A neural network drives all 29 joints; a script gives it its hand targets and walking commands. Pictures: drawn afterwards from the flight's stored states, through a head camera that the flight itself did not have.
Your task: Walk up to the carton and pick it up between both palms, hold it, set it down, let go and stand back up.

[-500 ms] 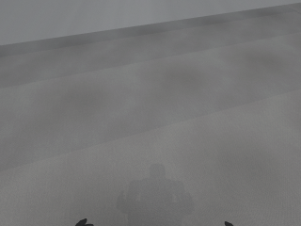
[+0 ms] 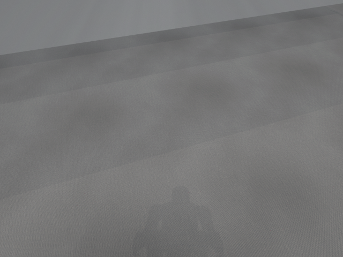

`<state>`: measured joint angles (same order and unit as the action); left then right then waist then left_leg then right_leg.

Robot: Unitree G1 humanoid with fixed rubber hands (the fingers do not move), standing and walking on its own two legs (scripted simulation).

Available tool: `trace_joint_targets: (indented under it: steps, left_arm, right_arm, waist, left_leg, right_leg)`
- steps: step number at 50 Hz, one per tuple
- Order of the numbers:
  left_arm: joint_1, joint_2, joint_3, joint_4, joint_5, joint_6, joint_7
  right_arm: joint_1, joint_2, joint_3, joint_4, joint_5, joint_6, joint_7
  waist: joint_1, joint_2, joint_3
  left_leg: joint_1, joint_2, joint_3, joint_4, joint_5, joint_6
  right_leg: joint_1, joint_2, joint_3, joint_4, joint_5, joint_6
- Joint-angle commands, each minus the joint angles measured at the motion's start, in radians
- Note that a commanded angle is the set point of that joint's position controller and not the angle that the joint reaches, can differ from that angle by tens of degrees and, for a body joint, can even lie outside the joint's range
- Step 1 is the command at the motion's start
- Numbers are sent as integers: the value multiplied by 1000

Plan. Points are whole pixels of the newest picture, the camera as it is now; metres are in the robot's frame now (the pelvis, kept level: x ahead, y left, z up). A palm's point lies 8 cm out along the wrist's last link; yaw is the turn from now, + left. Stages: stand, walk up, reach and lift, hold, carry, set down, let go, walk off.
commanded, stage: stand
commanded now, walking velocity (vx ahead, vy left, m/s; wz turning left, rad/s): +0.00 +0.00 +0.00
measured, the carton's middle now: out of the picture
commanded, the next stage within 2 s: none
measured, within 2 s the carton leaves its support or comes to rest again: neither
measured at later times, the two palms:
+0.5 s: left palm out of the picture -0.02 +0.20 -0.14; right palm out of the picture -0.01 -0.20 -0.15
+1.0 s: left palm out of the picture -0.03 +0.19 -0.14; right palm out of the picture -0.03 -0.20 -0.14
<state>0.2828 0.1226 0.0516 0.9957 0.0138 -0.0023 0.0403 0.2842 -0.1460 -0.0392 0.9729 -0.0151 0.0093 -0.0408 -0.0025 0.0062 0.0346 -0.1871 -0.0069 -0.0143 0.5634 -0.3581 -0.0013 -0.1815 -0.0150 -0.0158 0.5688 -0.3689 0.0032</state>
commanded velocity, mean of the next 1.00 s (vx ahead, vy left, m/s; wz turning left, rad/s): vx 0.00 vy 0.00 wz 0.00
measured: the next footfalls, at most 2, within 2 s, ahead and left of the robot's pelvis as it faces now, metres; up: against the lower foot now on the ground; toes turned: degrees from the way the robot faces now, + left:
none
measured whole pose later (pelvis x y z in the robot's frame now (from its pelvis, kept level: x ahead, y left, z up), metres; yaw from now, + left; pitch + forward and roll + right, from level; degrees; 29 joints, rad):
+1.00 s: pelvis +0.00 +0.00 +0.01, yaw +0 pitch -3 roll +0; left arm 0.30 0.07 0.03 1.18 0.01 -0.01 0.05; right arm 0.29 -0.09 -0.01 1.18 -0.01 0.01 -0.06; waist 0.00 0.00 0.07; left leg -0.09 0.00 -0.01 0.46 -0.31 -0.01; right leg -0.09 -0.01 -0.02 0.47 -0.32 0.00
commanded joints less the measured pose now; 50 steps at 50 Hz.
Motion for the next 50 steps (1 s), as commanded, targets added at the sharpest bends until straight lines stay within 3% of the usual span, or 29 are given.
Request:
trace_joint_targets:
  steps: [1,10,11,19,21,22,23,29,31,32,36,40,43,50]
  left_arm:
    - [71,79,15,6,-5,-15,9]
    - [76,67,14,78,-2,-10,12]
    - [71,56,9,88,-3,-11,12]
    - [89,43,4,133,-1,-11,16]
    - [99,48,6,140,-3,-10,15]
    - [98,33,2,150,-3,-10,15]
    - [99,27,-1,155,-3,-11,17]
    - [89,44,0,159,-2,-8,16]
    - [102,33,-3,171,-1,-8,17]
    - [104,27,-6,173,-3,-10,18]
    - [86,35,-2,168,-2,-12,14]
    - [96,21,-6,171,-1,-12,17]
    - [112,41,-1,178,2,-10,18]
    - [126,9,-16,179,2,-12,16]
  right_arm:
    - [62,-90,-21,3,-2,-17,-10]
    - [57,-59,-7,82,2,-17,-12]
    - [74,-59,-8,92,2,-17,-11]
    - [73,-43,-1,144,6,-9,-18]
    - [67,-37,4,148,5,-12,-21]
    - [64,-43,3,154,6,-12,-24]
    - [60,-32,5,151,5,-11,-21]
    - [72,-37,8,175,7,-9,-18]
    - [74,-17,14,181,5,-8,-19]
    - [80,-20,13,184,5,-9,-20]
    - [73,-6,17,187,5,-10,-15]
    - [71,-22,16,192,4,-13,-18]
    - [75,-8,17,197,4,-13,-15]
    - [85,-27,18,200,5,-8,-20]
  waist:
    - [4,-18,10]
    - [8,-21,40]
    - [-3,-15,35]
    - [3,14,64]
    - [11,-39,57]
    - [10,-22,72]
    - [6,-48,72]
    - [2,1,110]
    - [4,-28,107]
    - [2,-4,95]
    - [-3,-33,72]
    - [8,10,79]
    - [7,-22,84]
    - [10,-6,98]
  left_leg:
    - [30,69,-52,-105,402,39]
    - [53,80,-59,-137,406,41]
    - [64,78,-53,-135,416,36]
    - [62,74,-43,-155,395,28]
    - [69,84,-55,-153,408,30]
    - [73,82,-46,-153,408,32]
    - [62,84,-54,-155,390,32]
    - [43,80,-42,-167,382,23]
    - [60,85,-42,-169,365,21]
    - [60,81,-48,-167,376,25]
    - [58,84,-42,-169,360,26]
    - [47,80,-44,-175,384,21]
    - [53,87,-46,-175,382,24]
    - [54,85,-47,-182,357,22]
  right_leg:
    - [-2,-65,69,-122,395,-50]
    - [23,-69,58,-146,384,-44]
    - [20,-72,64,-146,393,-45]
    - [33,-73,60,-167,387,-40]
    - [42,-69,53,-161,415,-39]
    - [26,-72,59,-173,400,-37]
    - [36,-72,53,-174,400,-38]
    - [31,-74,61,-185,384,-34]
    - [18,-72,55,-191,371,-33]
    - [33,-76,64,-191,382,-39]
    - [49,-69,57,-191,385,-39]
    - [58,-72,57,-185,383,-38]
    - [56,-74,53,-185,396,-38]
    - [25,-77,61,-198,373,-40]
